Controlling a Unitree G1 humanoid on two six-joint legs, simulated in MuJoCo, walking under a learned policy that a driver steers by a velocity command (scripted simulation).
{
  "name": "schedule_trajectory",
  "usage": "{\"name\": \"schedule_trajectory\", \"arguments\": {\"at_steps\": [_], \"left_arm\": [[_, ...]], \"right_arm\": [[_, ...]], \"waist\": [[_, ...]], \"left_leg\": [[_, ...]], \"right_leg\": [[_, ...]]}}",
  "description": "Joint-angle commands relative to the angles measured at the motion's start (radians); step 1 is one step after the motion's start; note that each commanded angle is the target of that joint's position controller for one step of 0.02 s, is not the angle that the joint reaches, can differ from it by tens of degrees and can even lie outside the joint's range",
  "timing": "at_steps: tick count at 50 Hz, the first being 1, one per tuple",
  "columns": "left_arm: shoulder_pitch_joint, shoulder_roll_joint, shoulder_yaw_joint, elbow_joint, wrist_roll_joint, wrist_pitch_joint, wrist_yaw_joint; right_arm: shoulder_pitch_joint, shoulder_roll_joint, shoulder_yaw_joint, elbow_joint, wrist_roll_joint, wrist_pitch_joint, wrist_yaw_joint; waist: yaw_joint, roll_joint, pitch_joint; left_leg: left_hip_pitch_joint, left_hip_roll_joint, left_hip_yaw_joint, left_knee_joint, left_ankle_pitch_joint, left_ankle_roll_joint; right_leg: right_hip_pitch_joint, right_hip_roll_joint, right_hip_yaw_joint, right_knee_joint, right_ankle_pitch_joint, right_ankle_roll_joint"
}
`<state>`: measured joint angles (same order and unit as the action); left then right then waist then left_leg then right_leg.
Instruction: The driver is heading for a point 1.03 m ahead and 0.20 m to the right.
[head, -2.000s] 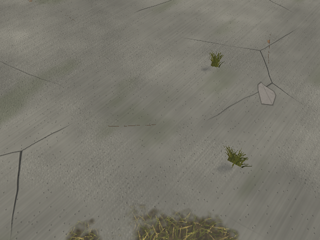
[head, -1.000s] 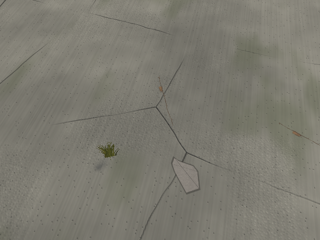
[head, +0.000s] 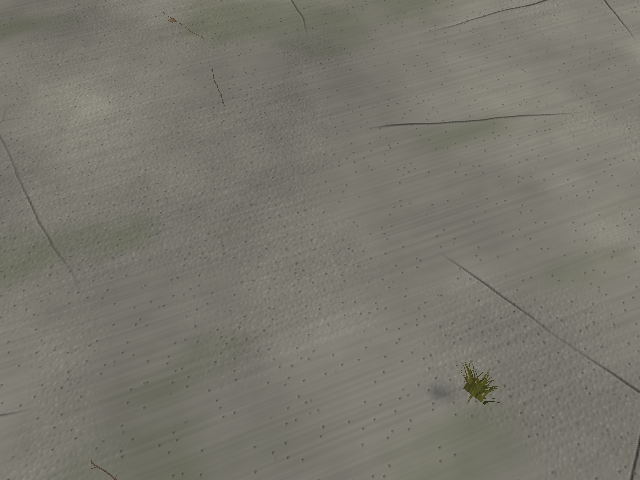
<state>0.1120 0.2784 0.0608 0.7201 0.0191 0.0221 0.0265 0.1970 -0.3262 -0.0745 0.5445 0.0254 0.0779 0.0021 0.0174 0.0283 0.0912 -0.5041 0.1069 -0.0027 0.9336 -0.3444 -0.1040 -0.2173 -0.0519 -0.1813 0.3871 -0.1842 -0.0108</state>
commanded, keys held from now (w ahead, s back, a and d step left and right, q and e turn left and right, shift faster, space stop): q+shift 0.06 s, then e+shift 0.08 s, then w+e+shift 0.10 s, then e+shift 0.50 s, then w+e+shift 0.24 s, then w+shift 0.02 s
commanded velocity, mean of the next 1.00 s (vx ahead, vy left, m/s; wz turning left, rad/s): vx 0.20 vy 0.00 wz -0.41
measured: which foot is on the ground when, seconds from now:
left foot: up 0.00-0.10, down 0.12-0.62, up 0.64-1.00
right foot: down 0.00-0.12, up 0.14-0.60, down 0.62-1.00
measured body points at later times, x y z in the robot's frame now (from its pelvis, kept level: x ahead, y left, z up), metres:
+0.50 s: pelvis +0.08 +0.05 +0.00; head +0.10 +0.06 +0.45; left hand +0.21 +0.32 -0.12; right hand +0.19 -0.22 -0.10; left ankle +0.00 +0.15 -0.74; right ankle +0.19 -0.09 -0.69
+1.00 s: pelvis +0.22 +0.01 +0.00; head +0.24 -0.01 +0.45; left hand +0.48 +0.22 -0.07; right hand +0.27 -0.32 -0.08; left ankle +0.37 +0.13 -0.71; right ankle +0.18 -0.07 -0.74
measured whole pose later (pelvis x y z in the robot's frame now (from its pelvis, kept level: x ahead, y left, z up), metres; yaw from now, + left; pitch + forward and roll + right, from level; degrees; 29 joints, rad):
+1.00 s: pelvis +0.22 +0.01 +0.00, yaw -29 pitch +3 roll +2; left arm 0.27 0.33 0.08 0.60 -0.04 0.00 0.03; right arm 0.09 -0.31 -0.07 0.67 0.02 -0.09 0.01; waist 0.04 0.00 -0.01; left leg -0.48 -0.03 -0.14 0.64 -0.26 -0.08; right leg -0.28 0.11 0.25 0.46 -0.22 -0.07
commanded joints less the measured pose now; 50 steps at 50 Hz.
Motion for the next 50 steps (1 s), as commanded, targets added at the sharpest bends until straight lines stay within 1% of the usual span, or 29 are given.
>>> {"name": "schedule_trajectory", "arguments": {"at_steps": [1, 4, 5, 6, 7, 8, 9, 10, 11, 12, 14, 17, 20, 24, 28, 29, 30, 31, 32, 33, 34, 35, 36, 37, 38, 39, 41, 46, 50], "left_arm": [[-0.024, 0.225, 0.071, -0.057, -0.014, -0.016, -0.016], [-0.021, 0.223, 0.076, -0.043, -0.048, -0.024, -0.031], [-0.001, 0.195, 0.067, -0.024, -0.061, -0.024, -0.034], [0.052, 0.137, 0.046, -0.009, -0.045, -0.025, -0.043], [0.038, 0.075, 0.011, -0.067, 0.012, -0.032, -0.051], [-0.019, 0.144, 0.034, -0.052, -0.004, -0.029, -0.042], [-0.03, 0.157, 0.039, -0.047, -0.041, -0.029, -0.048], [-0.036, 0.147, 0.041, -0.044, -0.056, -0.031, -0.052], [-0.044, 0.164, 0.045, -0.034, -0.053, -0.032, -0.051], [-0.028, 0.177, 0.05, -0.026, -0.054, -0.034, -0.054], [0.006, 0.169, 0.056, 0.003, -0.058, -0.041, -0.05], [0.058, 0.128, 0.052, 0.021, -0.047, -0.041, -0.04], [0.044, 0.09, 0.038, -0.015, -0.038, -0.031, -0.055], [0.005, 0.067, 0.024, -0.083, -0.036, -0.012, -0.084], [0.033, 0.097, 0.039, -0.125, -0.039, 0.018, -0.096], [0.074, 0.115, 0.05, -0.125, -0.039, 0.024, -0.09], [0.161, 0.144, 0.069, -0.11, -0.038, 0.024, -0.078], [0.283, 0.212, 0.099, -0.085, -0.033, 0.02, -0.049], [0.275, 0.351, 0.125, -0.104, -0.048, 0.02, -0.025], [0.261, 0.355, 0.116, -0.155, -0.009, -0.01, -0.041], [0.231, 0.297, 0.102, -0.164, -0.018, -0.031, -0.056], [0.184, 0.26, 0.092, -0.155, -0.039, -0.041, -0.051], [0.126, 0.22, 0.081, -0.163, -0.058, -0.038, -0.041], [0.07, 0.195, 0.071, -0.175, -0.059, -0.03, -0.028], [0.067, 0.183, 0.067, -0.183, -0.056, -0.026, -0.017], [0.064, 0.186, 0.067, -0.191, -0.054, -0.028, -0.011], [0.078, 0.214, 0.072, -0.196, -0.052, -0.033, -0.002], [0.128, 0.237, 0.072, -0.185, -0.053, -0.037, 0.008], [0.117, 0.204, 0.054, -0.197, -0.058, -0.031, 0.0]], "right_arm": [[-0.042, -0.088, -0.027, -0.091, -0.001, -0.006, 0.007], [-0.014, -0.089, -0.039, -0.083, -0.004, 0.012, 0.017], [0.039, -0.098, -0.047, -0.06, -0.011, 0.012, 0.01], [0.104, -0.166, -0.068, -0.038, -0.012, 0.005, -0.005], [0.08, -0.269, -0.075, -0.061, -0.028, -0.01, -0.02], [0.129, -0.194, -0.059, -0.054, -0.048, -0.036, -0.015], [0.17, -0.145, -0.041, -0.002, -0.035, -0.057, -0.008], [0.151, -0.142, -0.041, 0.026, -0.014, -0.073, -0.007], [0.111, -0.137, -0.032, 0.035, -0.008, -0.086, -0.011], [0.083, -0.134, -0.024, 0.038, -0.018, -0.099, -0.018], [0.049, -0.091, -0.01, 0.038, -0.056, -0.125, -0.029], [0.013, -0.061, -0.004, 0.053, -0.072, -0.143, -0.041], [-0.021, -0.083, -0.012, 0.06, -0.062, -0.129, -0.05], [-0.005, -0.121, -0.033, 0.083, -0.04, -0.102, -0.046], [-0.048, -0.135, -0.049, 0.082, 0.007, -0.085, -0.031], [-0.058, -0.137, -0.053, 0.084, 0.017, -0.086, -0.026], [-0.069, -0.126, -0.052, 0.09, 0.029, -0.088, -0.018], [-0.03, -0.1, -0.043, 0.103, 0.028, -0.099, -0.006], [0.019, 0.01, -0.011, 0.056, -0.046, -0.111, 0.0], [0.032, -0.038, -0.012, 0.043, -0.061, -0.124, -0.001], [-0.068, -0.105, -0.025, 0.041, -0.028, -0.131, -0.003], [-0.119, -0.092, -0.02, 0.019, -0.019, -0.135, -0.013], [-0.12, -0.09, -0.021, 0.034, -0.035, -0.132, -0.028], [-0.116, -0.105, -0.027, 0.035, -0.045, -0.124, -0.036], [-0.089, -0.106, -0.03, 0.046, -0.044, -0.122, -0.026], [-0.079, -0.091, -0.026, 0.055, -0.039, -0.125, -0.015], [-0.097, -0.071, -0.019, 0.06, -0.03, -0.135, -0.003], [-0.171, -0.055, -0.009, 0.053, -0.015, -0.174, 0.011], [-0.18, -0.057, -0.01, 0.044, 0.002, -0.198, 0.015]], "waist": [[0.02, -0.183, -0.16], [-0.019, -0.173, -0.177], [-0.049, -0.131, -0.189], [-0.053, 0.047, -0.215], [-0.023, 0.355, -0.236], [-0.12, 0.185, -0.332], [-0.122, 0.143, -0.29], [-0.108, 0.157, -0.219], [-0.102, 0.18, -0.148], [-0.083, 0.187, -0.1], [-0.066, 0.129, -0.051], [-0.035, 0.088, -0.042], [-0.032, 0.077, -0.027], [-0.054, 0.056, -0.021], [-0.026, 0.071, -0.067], [-0.002, 0.072, -0.1], [0.051, 0.043, -0.151], [0.109, -0.054, -0.215], [0.017, -0.345, -0.254], [0.03, -0.301, -0.471], [0.079, -0.12, -0.433], [0.048, -0.084, -0.31], [0.013, -0.023, -0.235], [-0.02, -0.043, -0.197], [-0.038, -0.06, -0.217], [-0.037, -0.074, -0.216], [-0.022, -0.11, -0.191], [0.014, -0.161, -0.141], [0.013, -0.204, -0.122]], "left_leg": [[0.036, -0.015, 0.067, -0.128, -0.002, 0.028], [0.187, -0.049, 0.081, -0.352, 0.041, 0.093], [0.32, -0.08, 0.069, -0.491, 0.144, 0.133], [0.535, -0.004, -0.076, -0.561, 0.474, 0.185], [0.647, 0.284, -0.417, -0.524, 0.827, 0.362], [0.6, 0.323, -0.404, -0.567, 0.538, 0.452], [0.582, 0.263, -0.345, -0.636, 0.099, 0.405], [0.552, 0.218, -0.326, -0.69, -0.247, 0.349], [0.53, 0.21, -0.323, -0.741, -0.337, 0.32], [0.488, 0.202, -0.293, -0.781, -0.332, 0.301], [0.473, 0.19, -0.166, -0.807, -0.084, 0.267], [0.452, 0.162, 0.037, -0.781, 0.265, 0.245], [0.401, 0.156, 0.133, -0.765, 0.381, 0.255], [0.427, 0.196, 0.185, -0.689, 0.508, 0.276], [0.478, 0.227, 0.208, -0.524, 0.724, 0.245], [0.48, 0.217, 0.222, -0.432, 0.847, 0.225], [0.455, 0.181, 0.254, -0.275, 0.912, 0.19], [0.332, 0.113, 0.259, -0.045, 0.753, 0.119], [-0.019, -0.04, 0.239, 0.283, -0.228, 0.035], [-0.189, -0.184, -0.03, 0.528, -0.404, 0.004], [-0.243, -0.14, -0.128, 0.52, -0.307, 0.033], [-0.263, -0.117, -0.129, 0.447, -0.22, 0.055], [-0.248, -0.084, -0.134, 0.358, -0.152, 0.058], [-0.191, -0.072, -0.142, 0.273, -0.103, 0.059], [-0.121, -0.072, -0.137, 0.206, -0.053, 0.065], [-0.098, -0.084, -0.125, 0.13, -0.009, 0.063], [-0.08, -0.108, -0.109, -0.005, 0.018, 0.048], [-0.024, -0.15, -0.105, -0.226, 0.092, 0.022], [0.098, -0.159, -0.095, -0.344, 0.112, 0.024]], "right_leg": [[0.158, -0.266, 0.108, -0.087, 0.265, -0.187], [0.139, -0.281, 0.074, 0.018, 0.301, -0.131], [0.071, -0.249, 0.044, 0.105, 0.274, -0.083], [-0.113, -0.166, -0.019, 0.291, 0.081, -0.003], [-0.426, -0.033, -0.038, 0.559, -0.461, 0.091], [-0.461, -0.039, 0.116, 0.737, -0.478, 0.09], [-0.495, -0.063, 0.148, 0.75, -0.4, 0.058], [-0.545, -0.073, 0.151, 0.736, -0.32, 0.034], [-0.593, -0.076, 0.166, 0.732, -0.229, 0.032], [-0.589, -0.069, 0.187, 0.739, -0.14, 0.031], [-0.577, -0.032, 0.242, 0.736, -0.024, 0.039], [-0.523, -0.029, 0.251, 0.686, 0.071, 0.078], [-0.453, -0.055, 0.196, 0.553, 0.133, 0.109], [-0.414, -0.063, 0.137, 0.427, 0.069, 0.081], [-0.331, -0.024, 0.07, 0.351, -0.066, 0.014], [-0.254, 0.014, 0.045, 0.315, -0.089, -0.014], [-0.117, 0.066, 0.025, 0.221, -0.025, -0.054], [0.107, 0.095, 0.094, 0.084, 0.204, -0.113], [0.344, -0.153, 0.482, 0.143, 0.77, -0.244], [0.467, -0.315, 0.922, 0.025, 0.51, -0.466], [0.435, -0.298, 0.835, -0.052, 0.352, -0.425], [0.334, -0.251, 0.753, -0.067, 0.227, -0.367], [0.234, -0.201, 0.682, -0.076, 0.173, -0.311], [0.136, -0.164, 0.63, -0.082, 0.173, -0.281], [0.082, -0.122, 0.605, -0.115, -0.003, -0.262], [0.058, -0.096, 0.611, -0.146, -0.189, -0.258], [0.013, -0.084, 0.645, -0.187, -0.369, -0.26], [-0.037, -0.048, 0.666, -0.152, -0.387, -0.234], [-0.092, -0.035, 0.692, -0.092, -0.366, -0.208]]}}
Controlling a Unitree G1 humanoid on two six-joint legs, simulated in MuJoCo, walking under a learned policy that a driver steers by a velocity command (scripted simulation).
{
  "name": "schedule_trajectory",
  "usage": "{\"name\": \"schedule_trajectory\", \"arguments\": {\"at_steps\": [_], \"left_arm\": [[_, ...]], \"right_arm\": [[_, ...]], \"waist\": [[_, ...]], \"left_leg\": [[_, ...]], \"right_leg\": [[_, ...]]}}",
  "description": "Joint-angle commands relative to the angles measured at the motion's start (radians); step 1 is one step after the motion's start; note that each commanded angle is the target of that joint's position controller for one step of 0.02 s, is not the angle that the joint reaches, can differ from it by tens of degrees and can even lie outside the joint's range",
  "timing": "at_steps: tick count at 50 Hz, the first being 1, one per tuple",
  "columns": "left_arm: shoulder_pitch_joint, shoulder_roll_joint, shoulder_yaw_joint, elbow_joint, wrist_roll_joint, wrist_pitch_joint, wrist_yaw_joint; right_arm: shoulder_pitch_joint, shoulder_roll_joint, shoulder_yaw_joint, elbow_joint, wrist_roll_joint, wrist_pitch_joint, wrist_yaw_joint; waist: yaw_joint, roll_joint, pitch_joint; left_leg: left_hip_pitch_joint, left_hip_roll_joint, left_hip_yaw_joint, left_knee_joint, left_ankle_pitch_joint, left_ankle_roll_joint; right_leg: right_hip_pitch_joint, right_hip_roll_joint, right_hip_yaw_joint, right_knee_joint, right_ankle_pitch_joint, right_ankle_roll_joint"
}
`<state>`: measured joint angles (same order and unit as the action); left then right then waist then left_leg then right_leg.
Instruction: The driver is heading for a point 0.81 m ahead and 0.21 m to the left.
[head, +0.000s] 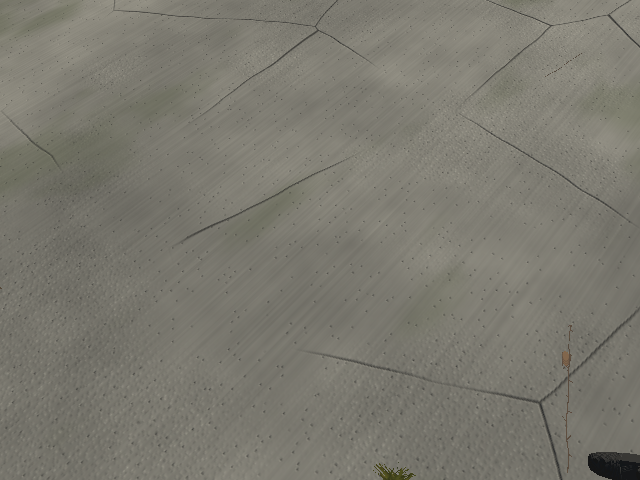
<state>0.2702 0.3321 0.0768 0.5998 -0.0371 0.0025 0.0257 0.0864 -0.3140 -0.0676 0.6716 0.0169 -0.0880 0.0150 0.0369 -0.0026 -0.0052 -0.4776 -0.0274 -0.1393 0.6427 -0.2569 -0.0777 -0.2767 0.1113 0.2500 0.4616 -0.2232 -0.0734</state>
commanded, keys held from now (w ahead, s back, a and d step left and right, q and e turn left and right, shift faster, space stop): w+q+shift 0.88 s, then shift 0.12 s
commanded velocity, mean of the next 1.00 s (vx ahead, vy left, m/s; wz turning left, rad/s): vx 0.89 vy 0.00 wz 0.53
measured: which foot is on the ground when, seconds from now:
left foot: up 0.00-0.08, down 0.10-0.50, up 0.52-0.90, down 0.92-1.00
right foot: down 0.00-0.10, up 0.12-0.48, down 0.50-0.92, up 0.94-1.00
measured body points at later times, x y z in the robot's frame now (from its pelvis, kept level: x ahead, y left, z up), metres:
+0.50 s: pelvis +0.29 +0.04 -0.02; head +0.33 +0.07 +0.43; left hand +0.57 +0.26 -0.05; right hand +0.21 -0.22 -0.13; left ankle +0.09 +0.15 -0.74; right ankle +0.42 -0.10 -0.75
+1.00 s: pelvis +0.66 +0.21 -0.05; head +0.69 +0.25 +0.39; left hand +0.56 +0.48 -0.17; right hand +0.97 +0.10 -0.12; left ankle +0.73 +0.30 -0.74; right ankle +0.57 -0.06 -0.61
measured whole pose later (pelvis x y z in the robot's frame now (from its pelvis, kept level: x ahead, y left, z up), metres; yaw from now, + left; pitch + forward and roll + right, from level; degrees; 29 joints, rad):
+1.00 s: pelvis +0.66 +0.21 -0.05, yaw +37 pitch +0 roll -2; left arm 0.27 0.30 0.03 0.76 -0.03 -0.11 -0.01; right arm 0.14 -0.34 -0.05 0.60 0.01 -0.03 0.05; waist 0.03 0.00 0.13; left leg -0.57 -0.07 0.08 0.80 -0.23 0.15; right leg -0.16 -0.03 0.03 1.33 -0.46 0.03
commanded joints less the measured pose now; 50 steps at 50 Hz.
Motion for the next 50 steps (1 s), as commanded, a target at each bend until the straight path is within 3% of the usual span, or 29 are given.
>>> {"name": "schedule_trajectory", "arguments": {"at_steps": [1, 4, 5, 6, 7, 8, 9, 10, 12, 18, 21, 23, 25, 26, 27, 28, 30, 32, 34, 37, 40, 42, 44, 45, 46, 47, 48, 49, 50], "left_arm": [[-0.038, 0.129, 0.028, -0.075, 0.003, -0.014, -0.004], [-0.012, 0.063, -0.003, -0.063, 0.016, -0.026, -0.022], [-0.026, 0.007, -0.023, -0.07, 0.02, -0.033, -0.024], [-0.023, -0.063, -0.049, -0.105, 0.013, -0.054, -0.026], [-0.04, 0.006, -0.036, -0.132, -0.017, -0.076, -0.02], [-0.098, 0.071, -0.022, -0.12, -0.018, -0.092, -0.02], [-0.145, 0.073, -0.023, -0.116, 0.006, -0.106, -0.022], [-0.172, 0.053, -0.028, -0.116, 0.033, -0.119, -0.024], [-0.225, 0.03, -0.029, -0.125, 0.046, -0.137, -0.032], [-0.38, -0.04, -0.042, -0.137, 0.029, -0.16, -0.058], [-0.412, -0.012, -0.026, -0.136, 0.008, -0.166, -0.064], [-0.362, 0.042, 0.0, -0.131, -0.002, -0.168, -0.054], [-0.051, 0.127, 0.042, -0.074, -0.008, -0.16, -0.023], [0.192, 0.191, 0.059, -0.037, 0.005, -0.136, -0.004], [0.211, 0.202, 0.053, 0.001, 0.021, -0.126, -0.026], [0.15, 0.094, 0.034, -0.012, 0.025, -0.119, -0.024], [0.103, 0.047, 0.022, 0.028, 0.041, -0.103, -0.013], [0.037, -0.002, 0.005, 0.061, 0.064, -0.102, -0.019], [-0.029, -0.032, -0.002, 0.078, 0.039, -0.109, -0.027], [-0.134, 0.044, 0.017, 0.077, 0.03, -0.124, -0.022], [-0.085, 0.12, 0.036, 0.1, 0.027, -0.128, -0.019], [-0.036, 0.187, 0.047, 0.113, 0.03, -0.12, -0.022], [-0.027, 0.256, 0.061, 0.107, 0.026, -0.095, -0.022], [-0.048, 0.253, 0.057, 0.092, 0.018, -0.089, -0.021], [-0.007, 0.17, 0.029, 0.102, 0.018, -0.099, -0.021], [0.169, 0.0, -0.027, 0.053, 0.047, -0.126, -0.036], [0.151, 0.136, -0.022, 0.05, 0.019, -0.155, -0.043], [0.023, 0.183, -0.009, 0.035, -0.013, -0.156, -0.035], [-0.017, 0.146, -0.018, 0.02, -0.009, -0.15, -0.021]], "right_arm": [[-0.037, -0.074, -0.018, -0.071, 0.012, -0.038, 0.004], [0.1, -0.075, -0.024, -0.026, 0.005, -0.051, 0.003], [0.215, -0.092, -0.03, 0.0, -0.004, -0.058, 0.001], [0.314, -0.188, -0.045, 0.008, -0.035, -0.059, 0.004], [0.337, -0.222, -0.056, 0.019, -0.034, -0.055, 0.025], [0.32, -0.17, -0.041, 0.009, -0.013, -0.051, 0.029], [0.339, -0.135, -0.03, 0.006, -0.009, -0.043, 0.027], [0.364, -0.123, -0.024, 0.006, -0.007, -0.037, 0.025], [0.385, -0.08, -0.004, 0.021, 0.003, -0.022, 0.012], [0.405, -0.071, 0.007, 0.069, 0.018, 0.007, -0.031], [0.434, -0.068, 0.008, 0.1, 0.031, 0.012, -0.033], [0.417, -0.08, 0.002, 0.107, 0.034, 0.018, -0.032], [0.325, -0.1, -0.004, 0.065, 0.011, 0.016, -0.023], [0.34, -0.012, 0.016, 0.031, -0.01, 0.005, -0.024], [0.458, 0.058, 0.049, -0.002, 0.046, -0.004, -0.028], [0.377, -0.022, 0.03, 0.013, 0.072, 0.004, -0.039], [0.223, -0.046, 0.021, -0.002, 0.029, 0.01, -0.033], [0.177, 0.019, 0.026, -0.04, 0.029, 0.031, -0.016], [0.151, 0.057, 0.038, -0.076, 0.043, 0.061, -0.005], [0.119, 0.026, 0.045, -0.12, 0.022, 0.065, 0.016], [0.015, -0.01, 0.041, -0.134, 0.006, 0.052, 0.043], [-0.002, -0.053, 0.022, -0.143, 0.01, 0.049, 0.051], [0.148, -0.14, -0.019, -0.124, 0.034, 0.06, 0.05], [0.36, -0.202, -0.054, -0.069, 0.025, 0.069, 0.044], [0.488, -0.243, -0.075, -0.014, 0.025, 0.083, 0.023], [0.352, -0.335, -0.065, -0.069, -0.01, 0.072, 0.009], [0.331, -0.27, -0.053, -0.148, -0.032, 0.056, 0.021], [0.305, -0.235, -0.046, -0.136, -0.03, 0.04, 0.028], [0.248, -0.232, -0.045, -0.112, -0.015, 0.023, 0.032]], "waist": [[-0.008, -0.19, -0.039], [-0.052, -0.165, -0.048], [-0.099, -0.089, -0.06], [-0.103, 0.175, -0.06], [-0.095, 0.286, 0.033], [-0.102, 0.159, 0.116], [-0.113, 0.095, 0.113], [-0.118, 0.073, 0.089], [-0.115, 0.106, 0.097], [-0.135, 0.146, 0.091], [-0.132, 0.169, 0.077], [-0.078, 0.19, 0.043], [0.101, 0.153, -0.158], [0.171, -0.014, -0.371], [0.091, -0.398, -0.483], [0.109, -0.304, -0.266], [0.097, -0.072, -0.036], [0.023, -0.099, 0.074], [-0.024, -0.101, 0.125], [-0.086, -0.077, 0.159], [-0.043, 0.034, 0.169], [-0.055, 0.003, 0.123], [-0.168, -0.098, -0.002], [-0.276, -0.086, -0.103], [-0.304, 0.065, -0.125], [-0.079, 0.459, -0.231], [-0.146, 0.271, -0.51], [-0.159, 0.092, -0.375], [-0.095, -0.031, -0.182]], "left_leg": [[0.114, -0.006, 0.058, -0.067, 0.066, 0.006], [0.314, 0.024, 0.112, -0.146, 0.059, 0.075], [0.445, 0.093, -0.002, -0.183, -0.051, 0.118], [0.579, 0.279, -0.402, -0.353, -0.372, 0.246], [0.584, 0.397, -0.796, -0.484, -0.677, 0.365], [0.546, 0.388, -0.764, -0.478, -0.646, 0.37], [0.538, 0.331, -0.636, -0.446, -0.522, 0.348], [0.536, 0.277, -0.548, -0.443, -0.432, 0.334], [0.486, 0.208, -0.443, -0.464, -0.289, 0.317], [0.291, 0.132, -0.291, -0.468, 0.011, 0.301], [0.247, 0.137, -0.309, -0.441, 0.095, 0.282], [0.27, 0.136, -0.32, -0.345, 0.33, 0.251], [0.119, 0.076, -0.247, 0.025, 0.513, 0.183], [-0.114, 0.005, -0.158, 0.367, 0.231, 0.148], [-0.338, -0.017, -0.075, 0.624, -0.298, 0.13], [-0.453, 0.067, -0.035, 0.721, -0.218, 0.128], [-0.439, 0.132, 0.029, 0.722, -0.098, 0.129], [-0.396, 0.187, 0.026, 0.701, -0.074, 0.134], [-0.408, 0.228, 0.03, 0.678, -0.095, 0.125], [-0.338, 0.242, 0.047, 0.514, 0.094, 0.101], [-0.173, 0.171, 0.173, 0.259, 0.305, 0.131], [-0.052, 0.073, 0.266, 0.185, 0.297, 0.17], [0.149, -0.018, 0.317, 0.202, 0.149, 0.216], [0.435, -0.052, 0.298, 0.131, 0.171, 0.261], [0.744, -0.008, 0.163, 0.038, 0.299, 0.293], [0.966, 0.253, -0.367, -0.043, 0.48, 0.461], [0.993, 0.376, -0.666, -0.218, 0.232, 0.533], [0.828, 0.348, -0.602, -0.29, 0.218, 0.469], [0.618, 0.32, -0.495, -0.306, 0.326, 0.429]], "right_leg": [[-0.024, -0.212, 0.251, -0.148, -0.314, -0.138], [-0.085, -0.198, 0.193, -0.03, -0.358, -0.101], [-0.185, -0.144, 0.124, 0.16, -0.342, -0.069], [-0.392, -0.029, -0.054, 0.523, -0.293, -0.004], [-0.653, -0.047, -0.109, 0.704, -0.297, 0.008], [-0.715, -0.104, -0.106, 0.764, -0.213, 0.001], [-0.707, -0.125, -0.119, 0.759, -0.14, -0.001], [-0.678, -0.135, -0.133, 0.718, -0.105, 0.004], [-0.6, -0.153, -0.146, 0.579, -0.034, 0.031], [-0.28, -0.057, -0.213, 0.156, 0.143, 0.114], [-0.082, -0.039, -0.197, 0.054, 0.198, 0.122], [0.05, -0.031, -0.204, -0.001, 0.138, 0.098], [0.484, -0.141, -0.145, 0.023, 0.079, 0.026], [0.851, -0.358, 0.112, 0.053, -0.177, -0.052], [0.944, -0.568, 0.582, -0.11, -0.53, -0.168], [0.796, -0.523, 0.54, -0.159, -0.583, -0.139], [0.531, -0.449, 0.234, -0.192, -0.232, -0.106], [0.34, -0.406, 0.065, -0.243, -0.065, -0.096], [0.228, -0.406, -0.061, -0.29, 0.041, -0.082], [0.098, -0.375, -0.253, -0.368, 0.163, -0.061], [0.105, -0.312, -0.422, -0.397, 0.278, -0.019], [0.207, -0.318, -0.46, -0.305, 0.733, -0.003], [0.29, -0.346, -0.471, -0.003, 1.212, 0.005], [0.193, -0.341, -0.454, 0.272, 1.264, 0.015], [-0.058, -0.25, -0.431, 0.639, 0.631, 0.072], [-0.397, -0.059, -0.335, 1.134, -0.388, 0.117], [-0.413, -0.075, -0.108, 1.194, -0.343, 0.087], [-0.398, -0.113, -0.114, 1.113, -0.256, 0.076], [-0.4, -0.153, -0.142, 1.004, -0.21, 0.085]]}}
